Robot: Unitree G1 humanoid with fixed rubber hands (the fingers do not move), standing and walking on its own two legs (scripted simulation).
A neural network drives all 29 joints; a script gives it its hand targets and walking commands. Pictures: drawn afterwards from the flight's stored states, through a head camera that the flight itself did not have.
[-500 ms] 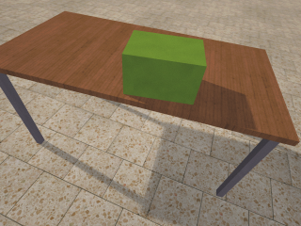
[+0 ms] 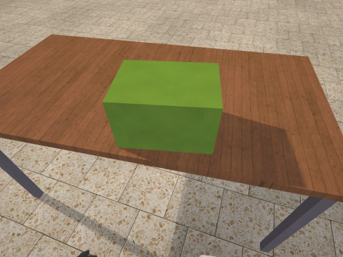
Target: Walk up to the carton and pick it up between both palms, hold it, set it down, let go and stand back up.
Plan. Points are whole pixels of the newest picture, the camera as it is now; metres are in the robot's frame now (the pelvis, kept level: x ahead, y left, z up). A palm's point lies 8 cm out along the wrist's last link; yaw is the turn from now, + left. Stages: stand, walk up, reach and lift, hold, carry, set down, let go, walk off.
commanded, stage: walk up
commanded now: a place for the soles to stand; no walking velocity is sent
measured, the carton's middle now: (167, 105) +0.55 +0.01 +0.05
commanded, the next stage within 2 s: none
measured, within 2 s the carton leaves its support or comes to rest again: neither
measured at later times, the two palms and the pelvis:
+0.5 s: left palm out of the picture +0.13 +0.26 -0.12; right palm out of the picture +0.15 -0.20 -0.10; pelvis +0.06 +0.03 +0.01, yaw +2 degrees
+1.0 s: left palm out of the picture +0.08 +0.28 -0.12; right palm out of the picture +0.12 -0.21 -0.11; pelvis +0.06 +0.03 +0.02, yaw +6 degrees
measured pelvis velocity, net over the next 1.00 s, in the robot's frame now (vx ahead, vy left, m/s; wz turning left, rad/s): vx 0.06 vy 0.03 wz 0.10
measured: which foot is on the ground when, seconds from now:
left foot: up 0.00-0.26, down 0.28-1.00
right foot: down 0.00-1.00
